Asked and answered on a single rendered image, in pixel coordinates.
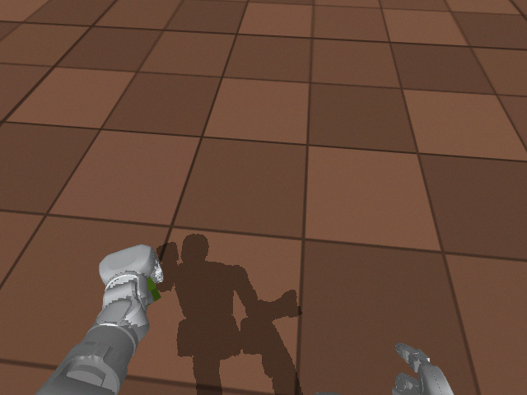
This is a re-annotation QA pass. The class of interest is right robot hand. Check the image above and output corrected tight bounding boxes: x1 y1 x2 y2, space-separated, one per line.
392 343 454 395

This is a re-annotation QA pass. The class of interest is left robot arm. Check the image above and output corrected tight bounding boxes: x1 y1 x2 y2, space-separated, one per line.
34 272 150 395

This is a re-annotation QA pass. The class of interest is cube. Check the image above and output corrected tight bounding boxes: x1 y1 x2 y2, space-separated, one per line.
147 277 161 305

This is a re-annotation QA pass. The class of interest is left robot hand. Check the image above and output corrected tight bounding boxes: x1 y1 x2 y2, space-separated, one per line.
99 244 164 304

